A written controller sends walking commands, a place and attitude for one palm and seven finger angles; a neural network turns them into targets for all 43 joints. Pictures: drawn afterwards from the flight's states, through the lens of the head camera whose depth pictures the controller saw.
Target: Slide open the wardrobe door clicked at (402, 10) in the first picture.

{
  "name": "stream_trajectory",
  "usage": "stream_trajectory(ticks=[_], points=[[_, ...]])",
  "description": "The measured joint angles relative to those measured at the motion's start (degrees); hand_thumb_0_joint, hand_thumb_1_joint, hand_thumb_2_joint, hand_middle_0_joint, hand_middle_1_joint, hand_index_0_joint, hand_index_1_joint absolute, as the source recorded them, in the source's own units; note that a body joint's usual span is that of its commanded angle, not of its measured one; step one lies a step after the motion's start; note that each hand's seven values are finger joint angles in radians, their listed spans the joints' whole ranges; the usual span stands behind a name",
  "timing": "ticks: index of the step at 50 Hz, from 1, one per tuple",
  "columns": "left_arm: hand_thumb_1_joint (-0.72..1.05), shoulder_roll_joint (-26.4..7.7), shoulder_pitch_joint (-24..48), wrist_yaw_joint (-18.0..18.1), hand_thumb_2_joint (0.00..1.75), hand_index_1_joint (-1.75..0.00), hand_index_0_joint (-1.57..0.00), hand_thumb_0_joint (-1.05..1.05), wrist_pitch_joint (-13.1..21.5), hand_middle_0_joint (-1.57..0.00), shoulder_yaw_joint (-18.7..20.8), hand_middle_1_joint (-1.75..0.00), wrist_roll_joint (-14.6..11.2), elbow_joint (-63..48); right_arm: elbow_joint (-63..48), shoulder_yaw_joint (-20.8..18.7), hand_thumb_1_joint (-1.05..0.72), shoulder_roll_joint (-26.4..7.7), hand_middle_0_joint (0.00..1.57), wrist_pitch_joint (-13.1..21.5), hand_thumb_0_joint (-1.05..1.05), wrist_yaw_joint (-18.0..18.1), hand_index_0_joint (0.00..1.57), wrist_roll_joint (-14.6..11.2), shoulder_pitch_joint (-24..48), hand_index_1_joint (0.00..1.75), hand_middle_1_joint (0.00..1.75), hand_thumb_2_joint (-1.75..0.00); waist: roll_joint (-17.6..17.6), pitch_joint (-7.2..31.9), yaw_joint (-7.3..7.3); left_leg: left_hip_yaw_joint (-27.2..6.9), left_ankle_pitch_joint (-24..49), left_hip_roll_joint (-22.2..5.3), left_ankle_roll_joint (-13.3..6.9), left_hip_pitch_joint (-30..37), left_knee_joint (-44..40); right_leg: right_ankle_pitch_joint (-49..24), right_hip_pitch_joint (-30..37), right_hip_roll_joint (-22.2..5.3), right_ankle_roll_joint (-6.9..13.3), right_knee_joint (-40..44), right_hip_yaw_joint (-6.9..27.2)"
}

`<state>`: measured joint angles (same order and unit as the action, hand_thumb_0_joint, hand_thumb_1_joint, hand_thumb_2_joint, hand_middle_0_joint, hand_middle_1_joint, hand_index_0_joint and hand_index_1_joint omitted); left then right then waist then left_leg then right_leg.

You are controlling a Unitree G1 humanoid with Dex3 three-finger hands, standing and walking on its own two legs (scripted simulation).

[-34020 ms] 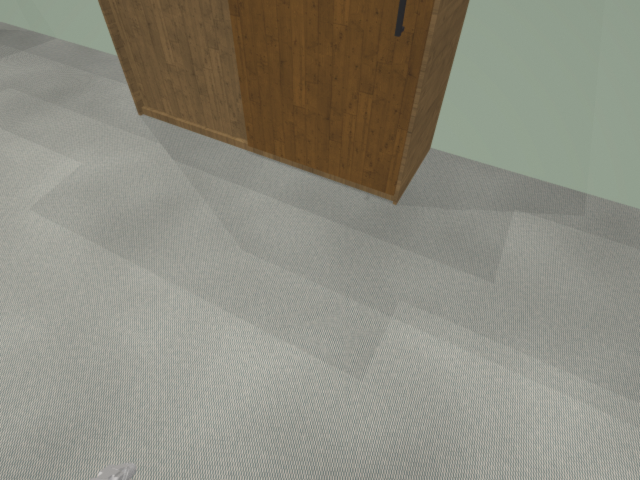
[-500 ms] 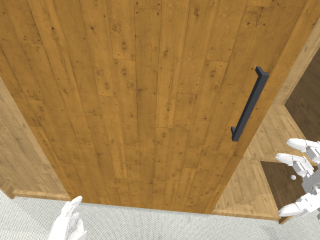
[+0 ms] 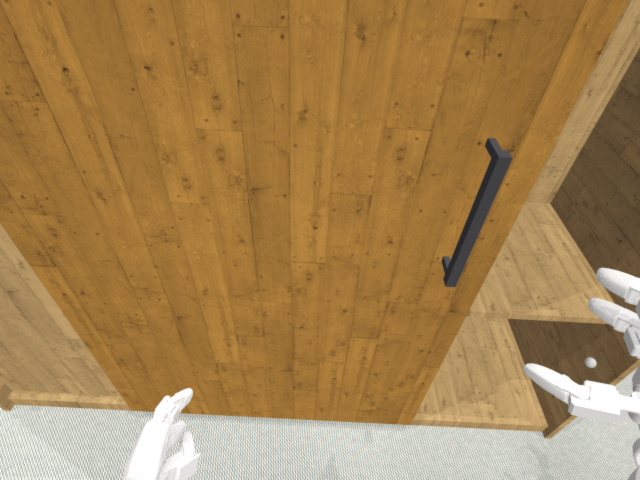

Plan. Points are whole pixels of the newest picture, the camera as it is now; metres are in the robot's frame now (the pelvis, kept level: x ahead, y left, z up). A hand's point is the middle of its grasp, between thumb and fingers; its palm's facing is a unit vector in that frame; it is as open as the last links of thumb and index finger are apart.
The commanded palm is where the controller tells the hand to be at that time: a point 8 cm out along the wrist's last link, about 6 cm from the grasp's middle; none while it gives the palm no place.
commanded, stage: draw the hand back to the body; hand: right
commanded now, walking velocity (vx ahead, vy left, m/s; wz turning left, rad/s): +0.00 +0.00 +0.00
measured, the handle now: (469, 219) +0.44 -0.23 +0.12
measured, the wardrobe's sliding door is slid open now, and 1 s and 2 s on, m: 0.43 0.43 0.43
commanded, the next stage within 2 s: step back with the hand held close in 0.72 s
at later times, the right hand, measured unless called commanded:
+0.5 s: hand (591, 339) +0.20 -0.25 +0.17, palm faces +0.46 +0.80 -0.37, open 7.7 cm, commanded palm +0.16 -0.28 +0.18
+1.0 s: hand (605, 342) +0.19 -0.26 +0.18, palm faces +0.46 +0.79 -0.40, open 7.4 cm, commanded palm +0.14 -0.28 +0.18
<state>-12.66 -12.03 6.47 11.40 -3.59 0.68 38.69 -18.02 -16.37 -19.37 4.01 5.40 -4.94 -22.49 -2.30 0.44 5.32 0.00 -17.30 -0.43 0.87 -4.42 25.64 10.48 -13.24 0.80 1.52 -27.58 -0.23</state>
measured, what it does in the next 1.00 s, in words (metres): stands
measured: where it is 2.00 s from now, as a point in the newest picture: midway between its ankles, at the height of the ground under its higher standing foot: outside the picture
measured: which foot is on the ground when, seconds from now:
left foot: down 0.00-1.00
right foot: down 0.00-1.00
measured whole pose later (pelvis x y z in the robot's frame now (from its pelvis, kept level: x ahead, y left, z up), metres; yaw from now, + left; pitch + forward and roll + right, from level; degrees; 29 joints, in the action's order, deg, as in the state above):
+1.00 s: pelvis +0.00 +0.01 +0.01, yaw +1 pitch -3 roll +2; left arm -13.6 -9.6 5.0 2.5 -0.8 0.4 36.1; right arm -22.1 -22.6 -21.8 8.3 5.3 -3.9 -24.6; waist -3.3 0.1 3.1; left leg 0.2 -13.2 2.1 0.0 -3.1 19.3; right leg 8.7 -13.4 -1.7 0.3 -25.1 0.4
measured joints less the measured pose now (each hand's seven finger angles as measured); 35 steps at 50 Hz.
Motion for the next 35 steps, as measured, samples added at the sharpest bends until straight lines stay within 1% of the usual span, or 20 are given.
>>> stream_trajectory(ticks=[5, 12, 17, 22, 28, 35], points=[[0.9, 0.2, 0.3, -0.5, 0.9, -0.3, -0.2, 0.01, -1.5, -0.2, 0.2, -0.3, 0.1, 0.1, -0.9, -1.4, -0.15, -0.6, 0.23, 0.2, 0.0, 0.7, 0.23, 0.6, 0.3, 0.74, 0.74, -0.54, 0.2, -0.3, -0.24, -0.6, 0.2, -0.3, 0.1, 1.9, -1.6, -0.1, 2.3, 0.2, 0.0, 1.9, -0.7], [0.9, 0.0, 0.5, -1.4, 0.9, -0.3, -0.2, 0.01, -3.3, -0.2, 1.1, -0.3, 0.3, -1.0, -3.0, -2.1, -0.4, -0.8, 0.23, 0.0, 0.01, 0.2, 0.22, 0.6, -2.0, 0.59, 0.59, -0.66, 0.2, -0.1, -0.79, -1.3, 0.5, -0.2, -0.1, 3.4, -3.4, 0.0, 3.9, -0.1, -0.2, 3.4, -1.3], [0.9, -0.4, 0.3, -1.7, 0.9, -0.3, -0.2, 0.01, -4.1, -0.2, 1.9, -0.3, 0.3, -1.3, -5.3, -2.8, -0.58, -1.4, 0.22, -0.3, 0.01, -0.1, 0.22, 0.5, -3.8, 0.49, 0.48, -0.75, 0.0, 0.4, -0.69, -1.2, 0.5, 0.3, -0.4, 4.1, -4.0, 0.3, 4.3, -0.5, -0.5, 3.5, -1.1], [0.9, -0.7, 0.5, -1.7, 0.9, -0.3, -0.2, 0.01, -4.9, -0.2, 2.4, -0.3, 0.1, -1.4, -6.0, -3.7, -0.74, -1.5, 0.22, 0.1, 0.01, -0.1, 0.21, 0.2, -4.0, 0.39, 0.39, -0.83, -0.4, 0.6, -0.47, -0.9, 0.5, 0.6, -0.8, 4.4, -4.2, 0.3, 4.6, -0.8, -0.9, 3.5, -0.8], [0.9, -0.5, 0.7, -1.4, 0.9, -0.3, -0.2, 0.01, -5.8, -0.2, 2.5, -0.3, 0.0, -1.4, -4.1, -3.7, -0.84, -0.9, 0.21, -0.1, 0.01, -0.4, 0.21, -0.2, -3.7, 0.33, 0.33, -0.88, -0.4, 0.2, -0.39, -0.5, 0.9, 1.1, -1.3, 4.6, -4.5, -0.5, 4.8, -1.2, -1.3, 4.2, -0.3], [0.9, -0.4, 0.7, -0.8, 0.9, -0.3, -0.2, 0.01, -5.2, -0.2, 2.6, -0.3, 0.1, -0.8, -4.2, -2.6, -0.88, -0.3, 0.21, 0.2, 0.02, -0.3, 0.21, -0.1, -3.7, 0.31, 0.31, -0.89, -0.7, -0.3, -0.29, 0.0, 1.7, 1.7, -1.6, 5.4, -5.4, -1.0, 5.2, -1.7, -1.7, 4.5, 0.2]])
